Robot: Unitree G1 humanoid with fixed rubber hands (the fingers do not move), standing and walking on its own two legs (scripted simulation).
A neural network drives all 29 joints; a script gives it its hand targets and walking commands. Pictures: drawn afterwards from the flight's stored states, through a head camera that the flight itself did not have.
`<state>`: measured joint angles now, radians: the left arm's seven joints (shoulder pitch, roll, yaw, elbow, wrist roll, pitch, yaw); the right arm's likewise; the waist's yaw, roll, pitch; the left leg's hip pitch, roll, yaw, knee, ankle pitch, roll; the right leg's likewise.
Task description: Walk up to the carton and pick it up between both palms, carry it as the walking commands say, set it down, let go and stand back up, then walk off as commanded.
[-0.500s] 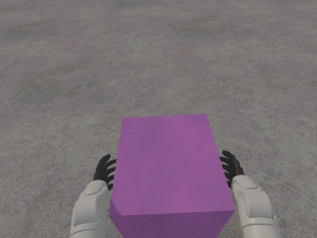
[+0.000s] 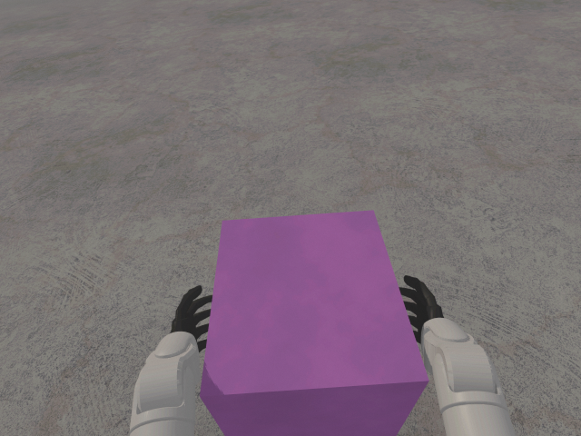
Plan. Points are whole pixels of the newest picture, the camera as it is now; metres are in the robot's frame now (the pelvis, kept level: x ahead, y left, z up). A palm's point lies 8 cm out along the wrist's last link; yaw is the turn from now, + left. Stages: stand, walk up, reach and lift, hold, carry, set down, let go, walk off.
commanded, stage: carry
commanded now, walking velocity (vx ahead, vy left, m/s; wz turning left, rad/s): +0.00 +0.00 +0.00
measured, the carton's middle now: (305, 330) +0.30 +0.01 -0.05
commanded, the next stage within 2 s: hold in 0.22 s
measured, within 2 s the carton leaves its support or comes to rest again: neither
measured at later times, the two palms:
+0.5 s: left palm (184, 324) +0.28 +0.17 +0.04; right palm (439, 329) +0.24 -0.17 +0.05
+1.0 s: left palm (181, 301) +0.32 +0.19 +0.04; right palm (411, 308) +0.29 -0.15 +0.02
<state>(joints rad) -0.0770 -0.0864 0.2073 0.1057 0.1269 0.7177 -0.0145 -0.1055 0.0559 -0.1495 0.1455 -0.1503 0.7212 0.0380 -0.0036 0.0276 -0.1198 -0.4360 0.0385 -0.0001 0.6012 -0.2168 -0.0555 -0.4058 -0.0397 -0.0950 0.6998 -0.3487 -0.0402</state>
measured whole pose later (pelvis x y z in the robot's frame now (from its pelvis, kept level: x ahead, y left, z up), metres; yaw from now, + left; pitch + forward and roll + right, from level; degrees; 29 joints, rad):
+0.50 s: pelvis +0.00 +0.01 +0.01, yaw -4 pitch -8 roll +0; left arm -0.13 -0.01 0.19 0.13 0.13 0.73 -0.07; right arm -0.11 0.12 -0.17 0.14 -0.15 0.71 -0.02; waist -0.01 -0.06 0.03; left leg -0.17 -0.01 -0.12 0.53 -0.23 -0.04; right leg -0.13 0.02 -0.01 0.55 -0.28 -0.02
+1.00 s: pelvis +0.02 +0.05 +0.02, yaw -9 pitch -4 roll +0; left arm -0.23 -0.11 0.30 0.27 0.19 0.66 -0.01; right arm -0.26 0.08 -0.27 0.37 -0.25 0.61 0.11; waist 0.05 0.02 0.04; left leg -0.16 -0.04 -0.06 0.45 -0.22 0.01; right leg -0.16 0.01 0.11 0.47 -0.25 0.02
